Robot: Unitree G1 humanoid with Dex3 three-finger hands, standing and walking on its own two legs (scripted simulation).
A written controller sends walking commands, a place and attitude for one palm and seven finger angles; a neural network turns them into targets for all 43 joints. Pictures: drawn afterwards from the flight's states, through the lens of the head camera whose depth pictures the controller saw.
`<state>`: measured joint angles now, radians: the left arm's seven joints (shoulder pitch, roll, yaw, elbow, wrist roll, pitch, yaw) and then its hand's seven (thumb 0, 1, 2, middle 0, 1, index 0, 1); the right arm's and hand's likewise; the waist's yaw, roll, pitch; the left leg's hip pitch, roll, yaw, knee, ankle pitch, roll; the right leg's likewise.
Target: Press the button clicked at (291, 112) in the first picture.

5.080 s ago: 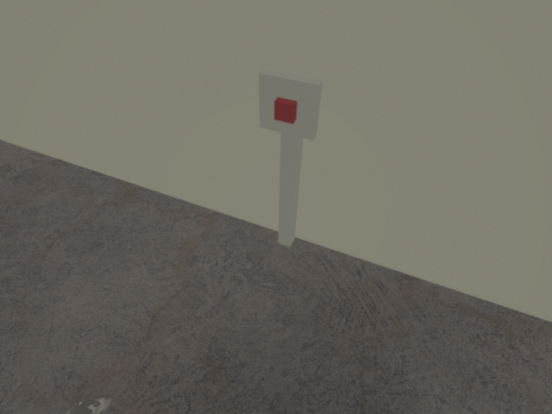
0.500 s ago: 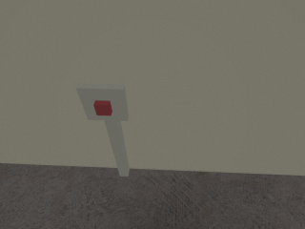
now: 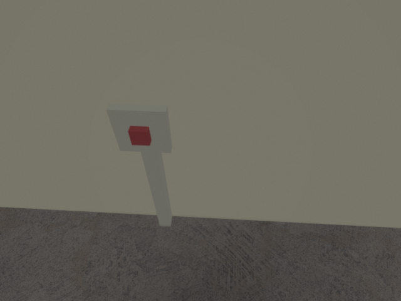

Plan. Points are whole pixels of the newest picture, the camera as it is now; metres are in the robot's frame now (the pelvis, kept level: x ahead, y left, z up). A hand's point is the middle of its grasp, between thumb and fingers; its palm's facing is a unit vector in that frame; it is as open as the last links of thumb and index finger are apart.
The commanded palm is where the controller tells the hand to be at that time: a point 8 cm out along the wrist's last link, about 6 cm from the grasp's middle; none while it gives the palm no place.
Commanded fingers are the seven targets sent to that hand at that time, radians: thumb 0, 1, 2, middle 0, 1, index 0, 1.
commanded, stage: come to a stop and stand still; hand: left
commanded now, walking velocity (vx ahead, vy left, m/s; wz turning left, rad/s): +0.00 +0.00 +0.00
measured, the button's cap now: (140, 135) +0.59 +0.24 -0.06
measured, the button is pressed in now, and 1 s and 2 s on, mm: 0 0 0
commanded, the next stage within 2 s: look again from close up in 0.08 s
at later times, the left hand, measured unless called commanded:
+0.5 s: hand out of the picture +0.04 +0.20 -0.17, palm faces +0.05 -0.97 -0.23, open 7.3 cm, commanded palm none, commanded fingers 0.00 0.90 0.90 -0.20 -0.30 -0.20 -0.30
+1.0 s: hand out of the picture +0.04 +0.17 -0.18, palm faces +0.06 -0.98 -0.17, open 7.3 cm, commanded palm none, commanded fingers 0.00 0.90 0.90 -0.20 -0.30 -0.20 -0.30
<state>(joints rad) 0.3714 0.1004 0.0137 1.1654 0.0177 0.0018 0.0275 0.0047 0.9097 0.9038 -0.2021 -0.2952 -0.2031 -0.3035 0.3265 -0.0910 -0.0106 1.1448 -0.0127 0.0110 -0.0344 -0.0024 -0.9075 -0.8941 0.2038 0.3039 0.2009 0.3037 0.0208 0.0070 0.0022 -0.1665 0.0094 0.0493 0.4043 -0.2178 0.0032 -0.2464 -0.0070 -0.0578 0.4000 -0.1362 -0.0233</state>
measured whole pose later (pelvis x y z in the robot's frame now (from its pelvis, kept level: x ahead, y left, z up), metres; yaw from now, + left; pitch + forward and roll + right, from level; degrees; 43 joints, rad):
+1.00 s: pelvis +0.07 +0.01 -0.01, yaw +1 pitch +0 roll +0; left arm 0.33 0.13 0.01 1.11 0.02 -0.02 0.01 0.01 0.91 0.90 -0.20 -0.30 -0.20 -0.30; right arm 0.32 -0.16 0.01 1.11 -0.02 -0.02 -0.03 0.00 -0.91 -0.89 0.20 0.30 0.20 0.30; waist 0.01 0.01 0.02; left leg -0.14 -0.01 0.03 0.52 -0.38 0.02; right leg -0.23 -0.03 -0.07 0.56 -0.33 -0.01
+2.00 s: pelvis +0.10 +0.06 -0.01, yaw +0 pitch +0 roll +0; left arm 0.31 0.19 0.00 1.00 0.03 0.01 0.03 0.01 0.91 0.90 -0.20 -0.30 -0.20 -0.30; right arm 0.26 -0.19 0.00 0.97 -0.02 0.00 -0.01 -0.01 -0.93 -0.89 0.20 0.30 0.20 0.30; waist 0.01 0.02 0.00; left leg -0.27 -0.01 0.11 0.47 -0.20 0.06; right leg -0.22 -0.06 -0.07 0.50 -0.28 0.02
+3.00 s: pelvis +0.12 +0.02 -0.03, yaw +2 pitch +7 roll +1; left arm 0.34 0.16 0.08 0.21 -0.17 -0.28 0.00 0.02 0.94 0.90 -0.32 -0.43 -0.32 -0.44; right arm 0.22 -0.26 -0.04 0.77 0.01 -0.24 -0.06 0.01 -0.91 -0.89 0.21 0.30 0.20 0.30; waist -0.03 0.04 -0.10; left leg -0.49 0.02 0.06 0.69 -0.32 0.00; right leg -0.43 -0.05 -0.11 0.73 -0.42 -0.03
